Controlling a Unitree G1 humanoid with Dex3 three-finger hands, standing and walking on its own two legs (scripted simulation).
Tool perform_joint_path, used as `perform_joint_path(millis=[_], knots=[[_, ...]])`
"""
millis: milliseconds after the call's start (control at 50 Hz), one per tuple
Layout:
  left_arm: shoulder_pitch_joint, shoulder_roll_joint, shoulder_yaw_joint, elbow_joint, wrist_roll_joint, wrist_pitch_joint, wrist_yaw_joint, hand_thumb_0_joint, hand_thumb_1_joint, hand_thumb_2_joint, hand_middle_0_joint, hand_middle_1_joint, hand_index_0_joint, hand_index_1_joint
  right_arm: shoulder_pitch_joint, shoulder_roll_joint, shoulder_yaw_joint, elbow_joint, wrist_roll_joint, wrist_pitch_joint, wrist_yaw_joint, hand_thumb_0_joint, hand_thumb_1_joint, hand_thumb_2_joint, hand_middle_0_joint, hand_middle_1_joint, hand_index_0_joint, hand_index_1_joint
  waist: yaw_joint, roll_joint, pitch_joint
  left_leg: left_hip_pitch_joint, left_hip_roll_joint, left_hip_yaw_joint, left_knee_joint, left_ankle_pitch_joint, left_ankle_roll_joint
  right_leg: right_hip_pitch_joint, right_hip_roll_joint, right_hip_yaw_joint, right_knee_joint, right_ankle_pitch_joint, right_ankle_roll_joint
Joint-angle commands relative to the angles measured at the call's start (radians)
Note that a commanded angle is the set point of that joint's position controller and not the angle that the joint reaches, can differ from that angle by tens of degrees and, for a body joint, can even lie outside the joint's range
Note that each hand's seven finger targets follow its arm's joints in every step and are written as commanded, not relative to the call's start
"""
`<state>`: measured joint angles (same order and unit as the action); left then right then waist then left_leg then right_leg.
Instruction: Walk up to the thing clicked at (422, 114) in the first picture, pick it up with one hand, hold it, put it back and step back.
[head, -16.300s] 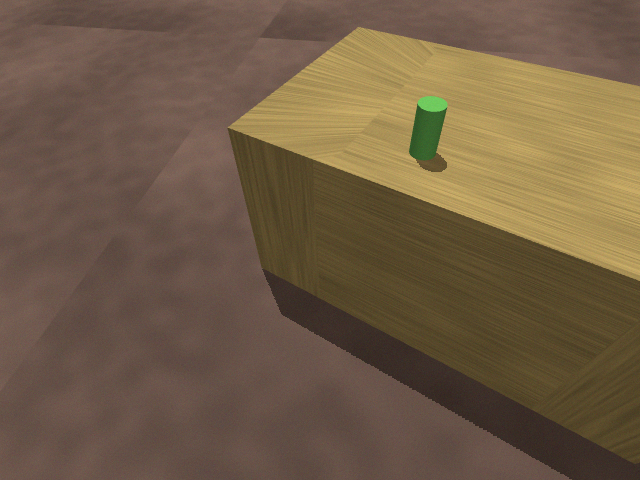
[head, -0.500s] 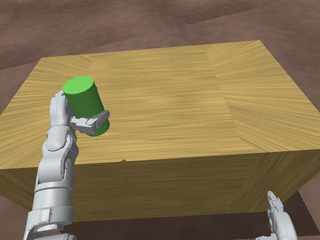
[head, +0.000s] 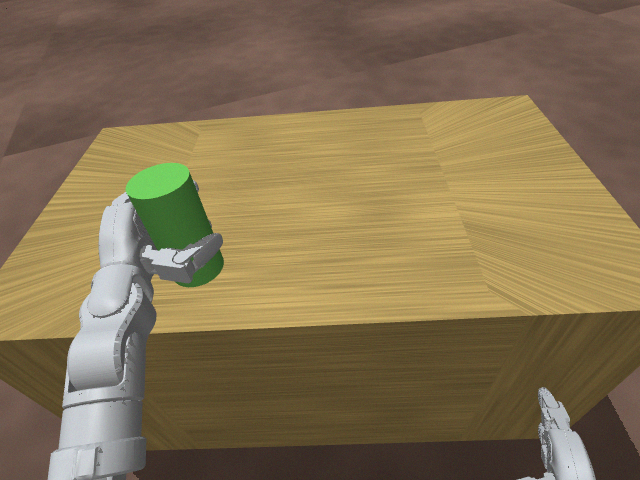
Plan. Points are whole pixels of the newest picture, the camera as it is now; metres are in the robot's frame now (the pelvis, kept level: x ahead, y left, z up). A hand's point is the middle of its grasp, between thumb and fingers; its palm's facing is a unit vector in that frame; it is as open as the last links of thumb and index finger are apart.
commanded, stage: hold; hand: left
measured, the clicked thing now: (180, 228) +0.35 +0.17 +0.18
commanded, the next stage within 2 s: none
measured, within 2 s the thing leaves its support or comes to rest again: neither
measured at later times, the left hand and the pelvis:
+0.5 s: hand (180, 223) +0.34 +0.17 +0.19, palm faces +0.15 -0.99 -0.01, open 9.6 cm; pelvis +0.01 +0.00 +0.00, yaw +1 degrees
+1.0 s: hand (172, 229) +0.33 +0.17 +0.20, palm faces +0.16 -0.99 -0.02, open 9.6 cm; pelvis +0.01 +0.00 +0.01, yaw +1 degrees
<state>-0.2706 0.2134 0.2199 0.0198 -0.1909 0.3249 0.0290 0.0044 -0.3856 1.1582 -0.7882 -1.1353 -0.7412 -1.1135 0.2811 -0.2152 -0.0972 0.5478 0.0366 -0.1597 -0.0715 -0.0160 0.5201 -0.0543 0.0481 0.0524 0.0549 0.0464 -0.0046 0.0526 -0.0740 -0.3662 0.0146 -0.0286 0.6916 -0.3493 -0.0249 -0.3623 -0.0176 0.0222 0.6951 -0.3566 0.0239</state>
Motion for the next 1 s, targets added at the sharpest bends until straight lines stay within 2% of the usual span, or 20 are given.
perform_joint_path(millis=[0, 20, 120, 140, 260, 300, 340, 460, 480, 580, 660, 700, 760, 780, 820, 840, 860, 880, 900, 980], knots=[[-0.434, 0.178, 0.076, -0.313, -0.02, -0.08, -0.01, 0.0, 0.167, 1.241, -1.285, -1.414, -1.306, -1.416, -0.098, -0.117, -0.037, -0.15, 0.0, -0.067, -0.011, 0.0, 0.517, -0.057, 0.049, 0.05, 0.049, 0.05, 0.004, -0.053, -0.236, 0.133, -0.02, 0.042, -0.09, 0.222, 0.035, 0.051, 0.01, -0.056, -0.123, 0.24, -0.001], [-0.418, 0.182, 0.087, -0.3, -0.022, -0.077, -0.009, 0.0, 0.186, 1.231, -1.277, -1.402, -1.298, -1.403, -0.123, -0.127, -0.042, -0.173, -0.002, -0.074, -0.013, 0.0, 0.523, -0.055, 0.049, 0.05, 0.049, 0.05, 0.004, -0.06, -0.216, 0.125, -0.019, 0.043, -0.092, 0.221, 0.034, 0.053, 0.011, -0.057, -0.125, 0.239, 0.0], [-0.431, 0.153, 0.056, -0.37, -0.014, -0.052, -0.004, 0.0, 0.165, 1.219, -1.29, -1.406, -1.312, -1.406, -0.089, -0.124, -0.047, -0.146, -0.003, -0.081, -0.01, 0.0, 0.517, -0.057, 0.049, 0.05, 0.049, 0.05, 0.001, -0.017, -0.256, 0.168, -0.014, 0.031, -0.1, 0.266, 0.025, 0.067, 0.017, -0.068, -0.112, 0.268, -0.011], [-0.409, 0.17, 0.081, -0.361, -0.017, -0.049, -0.003, 0.0, 0.159, 1.221, -1.284, -1.404, -1.307, -1.405, -0.087, -0.125, -0.048, -0.15, -0.002, -0.078, -0.007, 0.0, 0.518, -0.057, 0.049, 0.05, 0.049, 0.05, 0.009, -0.024, -0.242, 0.16, -0.012, 0.031, -0.102, 0.276, 0.023, 0.072, 0.017, -0.069, -0.117, 0.272, -0.009], [-0.402, 0.167, 0.087, -0.38, -0.018, -0.025, -0.004, 0.0, 0.144, 1.219, -1.294, -1.417, -1.318, -1.416, -0.124, -0.119, -0.046, -0.174, -0.003, -0.088, -0.01, 0.0, 0.516, -0.057, 0.049, 0.05, 0.049, 0.05, 0.009, -0.052, -0.241, 0.168, -0.017, 0.035, -0.101, 0.286, 0.029, 0.088, 0.012, -0.066, -0.13, 0.289, -0.004], [-0.389, 0.142, 0.069, -0.399, -0.024, -0.012, -0.006, 0.0, 0.164, 1.232, -1.298, -1.418, -1.32, -1.419, -0.097, -0.091, -0.027, -0.119, -0.004, -0.085, -0.007, 0.0, 0.519, -0.057, 0.049, 0.05, 0.049, 0.05, 0.017, -0.044, -0.212, 0.154, -0.021, 0.035, -0.102, 0.278, 0.031, 0.084, 0.009, -0.068, -0.134, 0.286, -0.003], [-0.391, 0.154, 0.076, -0.397, -0.023, -0.002, -0.008, 0.0, 0.166, 1.229, -1.298, -1.421, -1.321, -1.42, -0.121, -0.125, -0.054, -0.127, -0.005, -0.094, -0.012, 0.0, 0.519, -0.056, 0.049, 0.05, 0.049, 0.05, 0.006, -0.054, -0.223, 0.17, -0.024, 0.04, -0.098, 0.287, 0.034, 0.082, 0.006, -0.063, -0.136, 0.301, 0.001], [-0.378, 0.136, 0.057, -0.433, -0.017, 0.024, -0.009, 0.0, 0.193, 1.24, -1.314, -1.435, -1.339, -1.433, -0.121, -0.113, -0.048, -0.107, -0.006, -0.096, -0.006, 0.0, 0.519, -0.056, 0.049, 0.05, 0.049, 0.05, 0.011, -0.031, -0.238, 0.181, -0.021, 0.034, -0.103, 0.322, 0.028, 0.095, 0.01, -0.069, -0.127, 0.327, -0.005], [-0.381, 0.151, 0.076, -0.429, -0.021, 0.028, -0.01, 0.0, 0.19, 1.229, -1.311, -1.425, -1.334, -1.424, -0.107, -0.113, -0.047, -0.095, -0.006, -0.092, -0.006, 0.0, 0.519, -0.056, 0.049, 0.05, 0.049, 0.05, 0.014, -0.04, -0.226, 0.174, -0.024, 0.037, -0.101, 0.319, 0.03, 0.093, 0.008, -0.069, -0.137, 0.328, -0.002], [-0.412, 0.152, 0.08, -0.38, -0.019, 0.039, -0.009, 0.0, 0.193, 1.254, -1.311, -1.438, -1.332, -1.439, -0.133, -0.127, -0.056, -0.091, -0.007, -0.101, -0.01, 0.0, 0.522, -0.056, 0.049, 0.05, 0.049, 0.05, 0.003, -0.061, -0.171, 0.159, -0.024, 0.033, -0.13, 0.221, 0.032, 0.055, 0.011, -0.068, -0.157, 0.233, -0.004], [-0.387, 0.148, 0.078, -0.393, -0.024, 0.032, -0.009, 0.0, 0.205, 1.245, -1.314, -1.441, -1.34, -1.437, -0.115, -0.138, -0.068, -0.086, -0.007, -0.107, -0.01, 0.0, 0.521, -0.056, 0.049, 0.05, 0.049, 0.05, 0.009, -0.055, -0.219, 0.173, -0.023, 0.03, -0.123, 0.254, 0.032, 0.081, 0.011, -0.071, -0.149, 0.261, -0.006], [-0.391, 0.146, 0.072, -0.433, -0.021, 0.02, -0.011, 0.0, 0.218, 1.246, -1.308, -1.434, -1.332, -1.432, -0.109, -0.113, -0.047, -0.079, -0.008, -0.11, -0.008, 0.0, 0.518, -0.057, 0.049, 0.05, 0.049, 0.05, 0.014, -0.033, -0.244, 0.184, -0.023, 0.031, -0.119, 0.274, 0.029, 0.088, 0.012, -0.07, -0.141, 0.276, -0.007], [-0.343, 0.142, 0.078, -0.429, -0.023, 0.012, -0.009, 0.0, 0.217, 1.255, -1.318, -1.444, -1.341, -1.443, -0.148, -0.126, -0.054, -0.114, -0.009, -0.117, -0.008, 0.0, 0.517, -0.058, 0.049, 0.05, 0.049, 0.05, 0.016, -0.047, -0.217, 0.171, -0.02, 0.028, -0.12, 0.271, 0.025, 0.089, 0.016, -0.075, -0.146, 0.267, -0.007], [-0.352, 0.132, 0.059, -0.482, -0.02, 0.006, -0.011, 0.0, 0.231, 1.264, -1.318, -1.451, -1.342, -1.449, -0.141, -0.114, -0.048, -0.086, -0.01, -0.116, -0.006, 0.0, 0.517, -0.058, 0.049, 0.05, 0.049, 0.05, 0.023, -0.025, -0.23, 0.174, -0.02, 0.025, -0.123, 0.268, 0.024, 0.09, 0.017, -0.075, -0.144, 0.262, -0.01], [-0.347, 0.177, 0.108, -0.472, -0.02, -0.001, -0.006, 0.0, 0.218, 1.264, -1.323, -1.453, -1.347, -1.452, -0.168, -0.137, -0.059, -0.108, -0.013, -0.119, -0.012, 0.0, 0.513, -0.06, 0.049, 0.05, 0.049, 0.05, 0.023, -0.045, -0.257, 0.185, -0.021, 0.027, -0.117, 0.285, 0.028, 0.112, 0.013, -0.069, -0.146, 0.282, -0.005], [-0.382, 0.148, 0.066, -0.509, -0.02, -0.003, -0.011, 0.0, 0.205, 1.264, -1.322, -1.46, -1.347, -1.457, -0.161, -0.089, -0.028, -0.076, -0.012, -0.119, -0.011, 0.0, 0.516, -0.058, 0.049, 0.05, 0.049, 0.05, 0.026, -0.001, -0.232, 0.173, -0.026, 0.032, -0.115, 0.279, 0.027, 0.102, 0.01, -0.066, -0.146, 0.281, -0.007], [-0.361, 0.188, 0.121, -0.478, -0.024, 0.0, -0.005, 0.0, 0.197, 1.274, -1.34, -1.469, -1.361, -1.47, -0.157, -0.125, -0.057, -0.083, -0.012, -0.119, -0.016, 0.0, 0.512, -0.06, 0.049, 0.05, 0.049, 0.05, 0.021, -0.024, -0.258, 0.181, -0.024, 0.032, -0.109, 0.3, 0.03, 0.113, 0.009, -0.063, -0.145, 0.303, -0.005], [-0.358, 0.163, 0.091, -0.494, -0.02, 0.0, -0.006, 0.0, 0.19, 1.274, -1.322, -1.465, -1.346, -1.465, -0.17, -0.103, -0.035, -0.085, -0.014, -0.121, -0.018, 0.0, 0.515, -0.059, 0.049, 0.05, 0.049, 0.05, 0.025, -0.043, -0.237, 0.171, -0.024, 0.031, -0.11, 0.301, 0.03, 0.111, 0.01, -0.066, -0.146, 0.303, -0.003], [-0.363, 0.181, 0.113, -0.465, -0.026, 0.006, -0.006, 0.0, 0.193, 1.274, -1.324, -1.463, -1.348, -1.463, -0.156, -0.121, -0.053, -0.07, -0.013, -0.12, -0.02, 0.0, 0.517, -0.059, 0.049, 0.05, 0.049, 0.05, 0.015, -0.024, -0.218, 0.169, -0.026, 0.037, -0.108, 0.286, 0.031, 0.099, 0.007, -0.061, -0.153, 0.296, -0.001], [-0.394, 0.17, 0.095, -0.428, -0.025, 0.02, -0.013, 0.0, 0.219, 1.29, -1.331, -1.47, -1.353, -1.47, -0.149, -0.114, -0.049, -0.034, -0.012, -0.121, -0.025, 0.0, 0.522, -0.057, 0.049, 0.05, 0.049, 0.05, 0.004, -0.038, -0.176, 0.163, -0.026, 0.031, -0.137, 0.204, 0.031, 0.065, 0.013, -0.066, -0.17, 0.215, -0.005]])
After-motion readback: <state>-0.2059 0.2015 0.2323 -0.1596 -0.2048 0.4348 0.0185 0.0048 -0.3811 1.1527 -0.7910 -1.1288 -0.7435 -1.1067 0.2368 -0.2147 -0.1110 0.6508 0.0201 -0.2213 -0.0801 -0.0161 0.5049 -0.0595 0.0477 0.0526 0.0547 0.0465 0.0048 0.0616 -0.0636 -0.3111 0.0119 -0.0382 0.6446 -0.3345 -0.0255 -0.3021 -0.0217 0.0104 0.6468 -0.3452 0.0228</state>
